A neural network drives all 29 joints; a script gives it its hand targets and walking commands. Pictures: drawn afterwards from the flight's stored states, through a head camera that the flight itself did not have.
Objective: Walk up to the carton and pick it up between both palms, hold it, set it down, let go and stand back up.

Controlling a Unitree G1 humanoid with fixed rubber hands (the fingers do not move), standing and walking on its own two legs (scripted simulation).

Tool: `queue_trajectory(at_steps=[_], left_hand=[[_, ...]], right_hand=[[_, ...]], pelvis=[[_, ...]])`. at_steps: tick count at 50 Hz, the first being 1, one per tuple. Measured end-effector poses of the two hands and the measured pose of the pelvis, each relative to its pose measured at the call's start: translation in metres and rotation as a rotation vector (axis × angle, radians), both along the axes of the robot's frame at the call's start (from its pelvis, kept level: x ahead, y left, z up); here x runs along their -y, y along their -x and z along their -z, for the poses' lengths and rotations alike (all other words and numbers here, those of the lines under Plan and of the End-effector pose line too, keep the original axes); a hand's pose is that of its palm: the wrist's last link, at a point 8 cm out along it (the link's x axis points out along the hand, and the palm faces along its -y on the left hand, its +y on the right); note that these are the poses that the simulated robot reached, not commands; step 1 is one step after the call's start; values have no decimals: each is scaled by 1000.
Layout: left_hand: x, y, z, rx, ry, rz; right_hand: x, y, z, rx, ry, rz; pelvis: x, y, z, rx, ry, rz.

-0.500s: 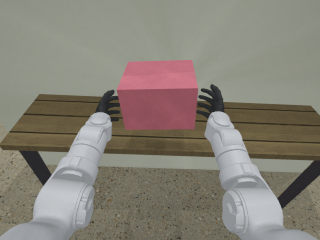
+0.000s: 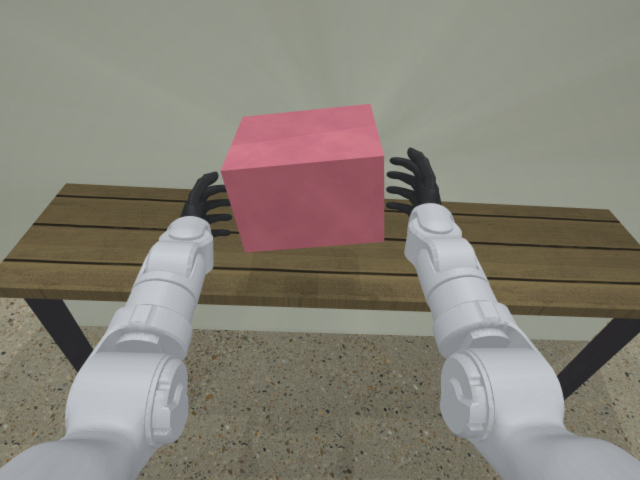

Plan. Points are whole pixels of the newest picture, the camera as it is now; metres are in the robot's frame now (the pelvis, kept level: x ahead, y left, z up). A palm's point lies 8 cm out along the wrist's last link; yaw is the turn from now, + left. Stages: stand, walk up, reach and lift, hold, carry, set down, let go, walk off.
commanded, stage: reach and lift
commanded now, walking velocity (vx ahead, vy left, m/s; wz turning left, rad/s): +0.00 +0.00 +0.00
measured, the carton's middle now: (309, 175) +0.53 +0.03 +0.13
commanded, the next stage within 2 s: hold in 0.70 s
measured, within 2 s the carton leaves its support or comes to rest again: neither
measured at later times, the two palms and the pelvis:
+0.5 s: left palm (198, 210) +0.40 +0.17 +0.15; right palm (429, 223) +0.39 -0.13 +0.16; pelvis +0.01 +0.01 +0.00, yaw +0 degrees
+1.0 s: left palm (192, 217) +0.37 +0.17 +0.17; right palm (438, 203) +0.38 -0.13 +0.20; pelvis -0.01 +0.01 +0.00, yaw +0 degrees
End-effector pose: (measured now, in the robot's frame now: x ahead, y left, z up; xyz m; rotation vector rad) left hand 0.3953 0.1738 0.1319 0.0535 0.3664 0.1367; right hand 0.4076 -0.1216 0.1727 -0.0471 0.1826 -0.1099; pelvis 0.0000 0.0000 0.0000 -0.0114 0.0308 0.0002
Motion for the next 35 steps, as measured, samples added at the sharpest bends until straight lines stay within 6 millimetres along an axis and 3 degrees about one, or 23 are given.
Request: queue_trajectory(at_steps=[7, 16, 25, 35], left_hand=[[0, -12, 7, -28, 1, -13], [-1, -20, -32, 88, 2, -17], [5, -7, -23, 21, 3, 17], [4, 14, -40, 77, -14, 0]], right_hand=[[-1, -12, 9, -23, -97, 25], [2, -7, 2, 20, -153, 62], [8, 13, 14, -46, -164, 88], [5, 28, -15, 30, -106, 72]], pelvis=[[0, -9, -2, -18, -1, 0], [-4, -20, -4, 4, 5, -2], [-7, -15, -5, 49, 8, -3], [-7, -3, -4, 66, 9, -5]])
